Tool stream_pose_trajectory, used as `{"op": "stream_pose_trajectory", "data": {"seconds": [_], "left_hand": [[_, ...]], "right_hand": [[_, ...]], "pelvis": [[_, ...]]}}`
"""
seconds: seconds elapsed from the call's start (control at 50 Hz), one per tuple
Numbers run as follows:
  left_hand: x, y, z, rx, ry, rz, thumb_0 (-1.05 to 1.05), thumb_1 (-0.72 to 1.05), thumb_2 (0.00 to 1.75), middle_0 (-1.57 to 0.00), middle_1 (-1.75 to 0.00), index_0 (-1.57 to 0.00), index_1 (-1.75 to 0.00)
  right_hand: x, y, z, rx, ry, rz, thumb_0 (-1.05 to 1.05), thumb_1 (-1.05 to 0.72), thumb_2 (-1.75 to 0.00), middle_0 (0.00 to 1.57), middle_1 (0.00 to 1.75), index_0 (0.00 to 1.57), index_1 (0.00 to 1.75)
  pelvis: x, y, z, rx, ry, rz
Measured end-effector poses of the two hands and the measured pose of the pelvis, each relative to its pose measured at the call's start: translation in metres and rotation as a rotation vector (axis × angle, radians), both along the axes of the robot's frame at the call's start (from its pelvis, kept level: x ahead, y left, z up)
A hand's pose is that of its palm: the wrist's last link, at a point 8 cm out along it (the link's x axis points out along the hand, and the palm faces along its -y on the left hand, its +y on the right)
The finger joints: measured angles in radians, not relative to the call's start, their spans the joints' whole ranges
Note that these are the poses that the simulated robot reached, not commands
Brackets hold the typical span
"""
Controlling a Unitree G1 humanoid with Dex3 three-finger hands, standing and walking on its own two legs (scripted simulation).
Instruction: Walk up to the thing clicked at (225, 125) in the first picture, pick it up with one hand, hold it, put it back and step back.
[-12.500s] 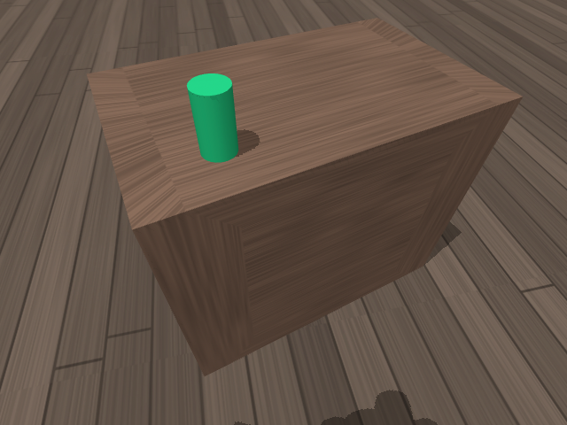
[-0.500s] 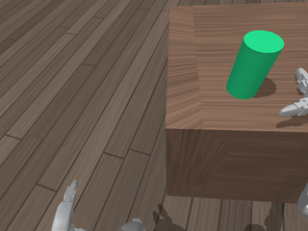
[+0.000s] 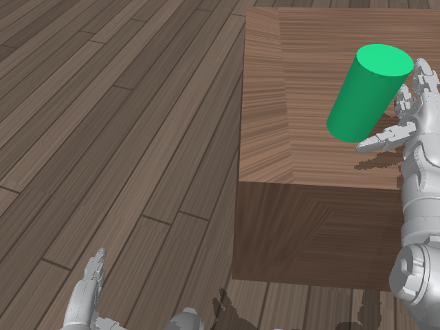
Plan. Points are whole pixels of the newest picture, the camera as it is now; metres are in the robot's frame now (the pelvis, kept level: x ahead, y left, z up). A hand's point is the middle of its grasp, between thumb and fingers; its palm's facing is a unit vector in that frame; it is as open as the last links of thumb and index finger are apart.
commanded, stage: rest palm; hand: right
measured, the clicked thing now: (363, 97) +0.50 -0.18 +0.14
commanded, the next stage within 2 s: close in 0.04 s
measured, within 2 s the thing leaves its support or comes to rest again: leaves its support in 1.36 s
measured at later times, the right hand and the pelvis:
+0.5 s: hand (367, 97) +0.50 -0.19 +0.15, palm faces +0.16 +0.99 +0.00, open 16.0 cm; pelvis +0.00 +0.01 +0.00, yaw +0 degrees
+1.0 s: hand (367, 101) +0.49 -0.19 +0.14, palm faces +0.15 +0.99 +0.00, open 10.9 cm; pelvis +0.00 +0.00 +0.00, yaw +0 degrees
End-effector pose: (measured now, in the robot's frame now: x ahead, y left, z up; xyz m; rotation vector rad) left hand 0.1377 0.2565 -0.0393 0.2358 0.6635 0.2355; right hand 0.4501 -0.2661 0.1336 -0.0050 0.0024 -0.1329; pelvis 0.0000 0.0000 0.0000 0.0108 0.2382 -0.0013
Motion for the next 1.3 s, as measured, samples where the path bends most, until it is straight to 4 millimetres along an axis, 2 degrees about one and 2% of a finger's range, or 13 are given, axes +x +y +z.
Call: {"op": "stream_pose_trajectory", "data": {"seconds": [0.12, 0.24, 0.3, 0.38, 0.46, 0.56, 0.64, 0.74, 0.86, 1.1, 1.3], "left_hand": [[-0.005, 0.008, 0.008, 0.025, -0.008, 0.012, -0.01, -0.54, 0.05, -0.07, -0.05, -0.06, -0.06], [-0.012, 0.009, -0.002, -0.004, 0.022, 0.035, -0.01, -0.56, 0.07, -0.06, -0.05, -0.05, -0.06], [-0.009, 0.005, -0.004, -0.021, 0.016, 0.033, -0.01, -0.56, 0.06, -0.06, -0.05, -0.05, -0.06], [0.0, 0.003, 0.006, -0.013, -0.034, 0.018, -0.01, -0.55, 0.06, -0.06, -0.05, -0.05, -0.06], [-0.002, 0.006, 0.013, 0.005, -0.043, 0.007, -0.01, -0.55, 0.06, -0.06, -0.05, -0.05, -0.06], [-0.015, 0.015, 0.003, 0.023, 0.023, 0.035, -0.01, -0.54, 0.06, -0.06, -0.05, -0.05, -0.06], [-0.014, 0.017, -0.001, 0.026, 0.037, 0.046, -0.01, -0.54, 0.06, -0.06, -0.05, -0.05, -0.06], [-0.004, 0.01, 0.005, -0.002, -0.007, 0.029, -0.01, -0.54, 0.06, -0.06, -0.05, -0.04, -0.06], [0.002, 0.006, 0.013, -0.004, -0.048, 0.013, -0.01, -0.54, 0.06, -0.06, -0.05, -0.05, -0.06], [-0.022, 0.016, 0.0, 0.012, 0.041, 0.058, -0.01, -0.51, 0.04, -0.06, -0.05, -0.05, -0.05], [-0.002, 0.002, 0.013, 0.005, -0.036, 0.027, -0.01, -0.53, 0.05, -0.06, -0.05, -0.05, -0.06]], "right_hand": [[0.006, 0.018, 0.006, 0.025, -0.006, 0.006, -0.02, 0.58, -0.06, 0.03, 0.05, 0.03, 0.05], [0.007, 0.025, 0.011, 0.003, 0.008, -0.016, -0.02, 0.58, -0.04, 0.08, 0.06, 0.08, 0.06], [0.009, 0.027, 0.011, 0.002, 0.009, -0.025, -0.01, 0.59, -0.03, 0.15, 0.08, 0.15, 0.08], [0.012, 0.031, 0.012, 0.002, 0.005, -0.022, -0.02, 0.6, -0.03, 0.24, 0.13, 0.24, 0.13], [0.016, 0.029, 0.011, 0.015, 0.012, -0.032, -0.02, 0.58, -0.06, 0.35, 0.19, 0.34, 0.19], [0.022, 0.029, 0.015, -0.004, -0.002, -0.026, -0.01, 0.56, -0.1, 0.48, 0.28, 0.48, 0.28], [0.026, 0.034, 0.017, -0.014, -0.004, -0.01, -0.01, 0.55, -0.14, 0.57, 0.35, 0.57, 0.35], [0.018, 0.036, 0.015, -0.005, 0.019, 0.003, -0.01, 0.5, -0.23, 0.69, 0.46, 0.69, 0.47], [0.008, 0.03, 0.011, 0.019, 0.017, -0.032, -0.01, 0.34, -0.38, 0.83, 0.62, 0.86, 0.63], [0.012, 0.029, 0.012, -0.013, 0.012, -0.023, 0.0, 0.4, -0.72, 0.79, 0.79, 0.8, 0.79], [0.01, 0.03, 0.014, -0.017, 0.032, -0.008, -0.01, 0.49, -0.86, 0.73, 0.94, 0.75, 0.94]], "pelvis": [[0.0, 0.002, 0.002, 0.0, -0.003, 0.003], [-0.001, 0.002, 0.003, -0.001, -0.009, 0.009], [-0.002, 0.002, 0.003, -0.005, -0.011, 0.01], [-0.002, 0.004, 0.003, -0.009, -0.011, 0.01], [-0.001, 0.005, 0.004, -0.008, -0.006, 0.007], [-0.002, 0.005, 0.003, -0.004, 0.002, 0.005], [-0.003, 0.003, 0.002, -0.003, 0.009, 0.009], [0.0, 0.001, 0.005, -0.007, 0.002, 0.01], [0.002, 0.003, 0.006, -0.009, -0.016, 0.005], [-0.005, 0.0, 0.005, -0.005, -0.01, 0.011], [-0.001, -0.001, 0.009, -0.004, -0.024, 0.011]]}}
